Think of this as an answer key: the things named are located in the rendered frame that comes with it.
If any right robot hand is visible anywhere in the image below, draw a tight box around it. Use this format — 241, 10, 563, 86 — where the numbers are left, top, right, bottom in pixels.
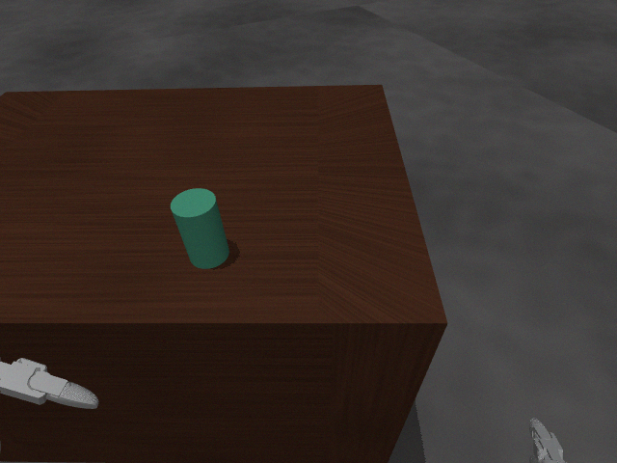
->
529, 418, 566, 463

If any can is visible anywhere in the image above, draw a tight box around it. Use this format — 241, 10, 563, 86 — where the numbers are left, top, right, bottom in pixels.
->
171, 188, 229, 269

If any left robot hand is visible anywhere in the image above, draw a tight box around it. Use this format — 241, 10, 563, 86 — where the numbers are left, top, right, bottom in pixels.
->
0, 358, 98, 409

